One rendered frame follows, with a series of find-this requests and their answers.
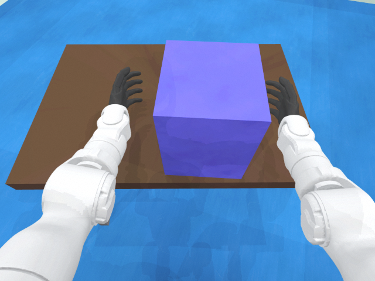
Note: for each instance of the table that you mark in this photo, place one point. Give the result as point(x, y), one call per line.
point(80, 89)

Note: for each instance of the right robot upper arm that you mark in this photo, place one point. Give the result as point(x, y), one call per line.
point(342, 222)

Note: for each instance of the robot right hand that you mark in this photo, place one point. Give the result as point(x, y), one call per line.
point(287, 104)

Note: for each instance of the carton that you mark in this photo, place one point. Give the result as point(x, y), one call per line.
point(211, 109)

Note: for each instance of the robot right forearm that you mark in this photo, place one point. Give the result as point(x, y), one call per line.
point(303, 157)

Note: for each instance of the left robot upper arm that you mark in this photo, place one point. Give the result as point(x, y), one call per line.
point(77, 198)

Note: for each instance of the robot left hand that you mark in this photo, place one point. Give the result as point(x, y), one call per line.
point(119, 93)

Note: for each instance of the robot left forearm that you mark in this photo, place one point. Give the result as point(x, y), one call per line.
point(106, 147)

